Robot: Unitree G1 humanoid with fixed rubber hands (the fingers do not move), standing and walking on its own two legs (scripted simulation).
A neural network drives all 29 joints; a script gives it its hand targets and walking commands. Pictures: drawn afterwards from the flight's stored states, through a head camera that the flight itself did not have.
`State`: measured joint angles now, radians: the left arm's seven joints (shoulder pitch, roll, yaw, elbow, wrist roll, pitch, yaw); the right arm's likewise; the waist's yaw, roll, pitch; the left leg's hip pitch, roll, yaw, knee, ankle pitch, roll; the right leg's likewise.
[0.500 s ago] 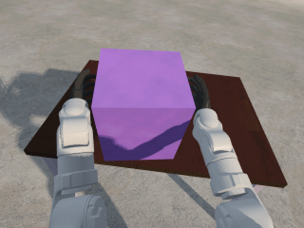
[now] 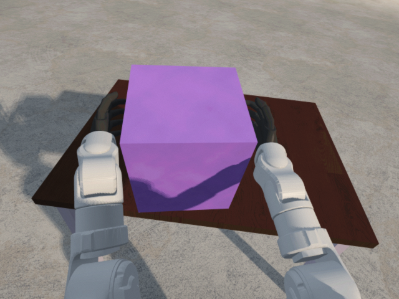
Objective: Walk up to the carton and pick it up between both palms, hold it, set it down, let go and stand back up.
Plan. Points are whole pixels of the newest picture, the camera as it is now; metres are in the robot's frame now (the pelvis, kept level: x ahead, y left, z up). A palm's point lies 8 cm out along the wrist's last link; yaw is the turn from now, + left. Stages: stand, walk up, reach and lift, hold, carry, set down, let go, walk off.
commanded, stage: hold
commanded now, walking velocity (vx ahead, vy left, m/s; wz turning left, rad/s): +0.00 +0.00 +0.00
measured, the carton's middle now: (184, 143) +0.40 +0.01 +0.12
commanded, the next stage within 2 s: none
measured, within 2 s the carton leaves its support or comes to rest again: neither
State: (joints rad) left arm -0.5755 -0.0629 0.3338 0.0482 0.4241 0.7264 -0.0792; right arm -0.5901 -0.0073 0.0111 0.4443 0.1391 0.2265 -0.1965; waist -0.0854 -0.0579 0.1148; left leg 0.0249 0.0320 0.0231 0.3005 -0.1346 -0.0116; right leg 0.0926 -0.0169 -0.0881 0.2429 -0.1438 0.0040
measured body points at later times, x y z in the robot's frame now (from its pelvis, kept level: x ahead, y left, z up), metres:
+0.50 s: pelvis +0.00 +0.00 +0.00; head -0.04 +0.02 +0.45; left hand +0.37 +0.16 +0.18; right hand +0.37 -0.14 +0.17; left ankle +0.04 +0.12 -0.75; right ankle +0.01 -0.12 -0.75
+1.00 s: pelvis +0.00 +0.00 +0.00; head -0.03 +0.02 +0.45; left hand +0.38 +0.16 +0.18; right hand +0.37 -0.14 +0.17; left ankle +0.04 +0.12 -0.75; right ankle +0.01 -0.12 -0.75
